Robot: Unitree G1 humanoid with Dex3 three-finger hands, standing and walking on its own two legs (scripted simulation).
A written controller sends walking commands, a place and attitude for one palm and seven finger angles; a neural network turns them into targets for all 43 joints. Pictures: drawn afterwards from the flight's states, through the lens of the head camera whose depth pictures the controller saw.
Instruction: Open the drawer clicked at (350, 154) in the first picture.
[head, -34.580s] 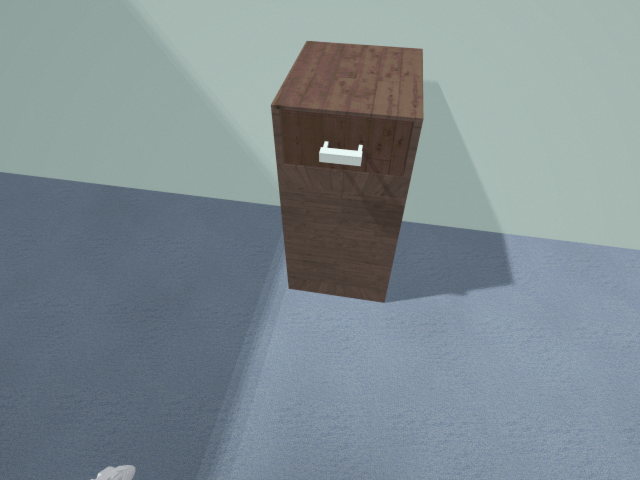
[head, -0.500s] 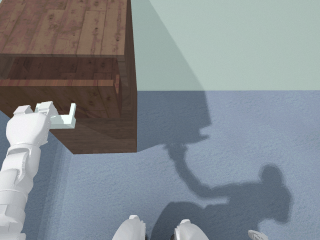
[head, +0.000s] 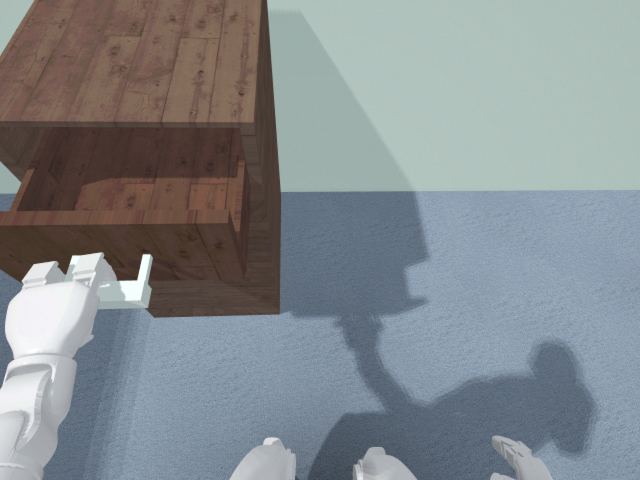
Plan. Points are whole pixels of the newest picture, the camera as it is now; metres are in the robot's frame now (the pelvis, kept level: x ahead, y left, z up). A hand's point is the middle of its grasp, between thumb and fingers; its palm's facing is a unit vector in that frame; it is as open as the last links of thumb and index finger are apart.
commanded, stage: pull the drawer open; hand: left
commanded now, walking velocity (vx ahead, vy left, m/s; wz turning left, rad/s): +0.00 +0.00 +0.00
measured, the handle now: (107, 278) +0.35 +0.30 -0.02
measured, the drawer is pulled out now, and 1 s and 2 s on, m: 0.15 0.27 0.30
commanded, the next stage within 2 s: open the thumb to release the handle in 1.52 s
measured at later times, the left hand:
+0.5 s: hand (64, 382) +0.23 +0.32 -0.04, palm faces -0.07 -0.04 -1.00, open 6.1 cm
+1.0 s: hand (50, 433) +0.17 +0.31 -0.04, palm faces -0.10 -0.04 -0.99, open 6.2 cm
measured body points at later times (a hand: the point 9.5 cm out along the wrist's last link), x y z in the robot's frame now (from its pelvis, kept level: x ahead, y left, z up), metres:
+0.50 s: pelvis +0.00 +0.00 +0.00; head +0.09 +0.01 +0.44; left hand +0.22 +0.32 +0.02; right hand +0.16 -0.25 -0.12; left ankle -0.01 +0.06 -0.67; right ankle -0.01 -0.13 -0.67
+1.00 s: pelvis +0.00 -0.01 -0.01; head +0.08 +0.00 +0.43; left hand +0.17 +0.31 +0.02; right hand +0.19 -0.25 -0.11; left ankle -0.01 +0.06 -0.67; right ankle -0.01 -0.13 -0.67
